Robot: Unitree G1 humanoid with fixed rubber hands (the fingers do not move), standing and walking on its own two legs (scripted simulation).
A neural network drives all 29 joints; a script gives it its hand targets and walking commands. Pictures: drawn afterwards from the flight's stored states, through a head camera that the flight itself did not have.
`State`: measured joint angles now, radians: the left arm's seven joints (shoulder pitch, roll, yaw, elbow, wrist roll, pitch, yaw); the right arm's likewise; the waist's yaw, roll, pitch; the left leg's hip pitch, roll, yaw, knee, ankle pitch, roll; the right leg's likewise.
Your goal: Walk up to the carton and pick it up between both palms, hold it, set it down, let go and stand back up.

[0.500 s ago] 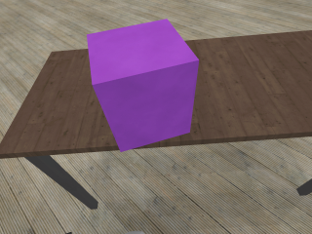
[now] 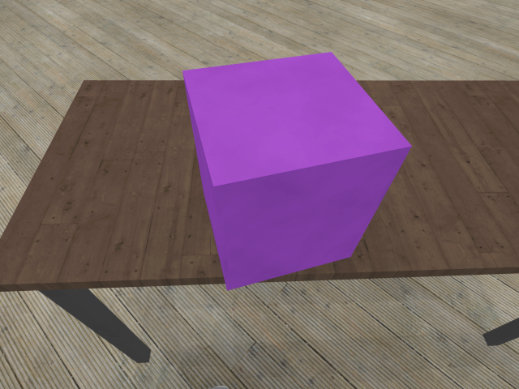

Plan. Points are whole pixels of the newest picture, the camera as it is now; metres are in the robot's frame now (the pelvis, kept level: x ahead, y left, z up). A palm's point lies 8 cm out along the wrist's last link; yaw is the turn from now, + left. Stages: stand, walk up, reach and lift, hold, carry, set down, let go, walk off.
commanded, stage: walk up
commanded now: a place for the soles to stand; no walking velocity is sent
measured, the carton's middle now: (277, 175) +0.39 +0.00 +0.12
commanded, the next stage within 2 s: reach and lift in 1.38 s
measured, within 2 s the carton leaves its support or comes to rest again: neither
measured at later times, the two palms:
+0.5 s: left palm out of the picture +0.08 +0.25 -0.12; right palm out of the picture +0.08 -0.33 -0.12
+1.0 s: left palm out of the picture +0.09 +0.25 -0.12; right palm out of the picture +0.08 -0.33 -0.12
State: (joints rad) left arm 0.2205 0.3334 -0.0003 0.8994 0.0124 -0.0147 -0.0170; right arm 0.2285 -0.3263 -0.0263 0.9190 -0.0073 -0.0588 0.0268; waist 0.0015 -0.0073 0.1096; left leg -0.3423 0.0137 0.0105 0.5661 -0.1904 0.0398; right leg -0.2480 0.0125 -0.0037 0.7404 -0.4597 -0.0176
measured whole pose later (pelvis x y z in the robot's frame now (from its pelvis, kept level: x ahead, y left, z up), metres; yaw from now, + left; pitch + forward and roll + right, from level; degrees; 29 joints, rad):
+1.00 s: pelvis +0.01 -0.04 +0.00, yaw -1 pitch -2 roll +0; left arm 0.15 0.33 0.00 1.04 0.01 -0.03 -0.01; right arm 0.19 -0.35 -0.03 0.95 -0.01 -0.02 0.03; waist 0.00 0.00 0.05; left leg -0.34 0.02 0.01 0.58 -0.21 0.01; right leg -0.23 -0.01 0.00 0.61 -0.36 0.00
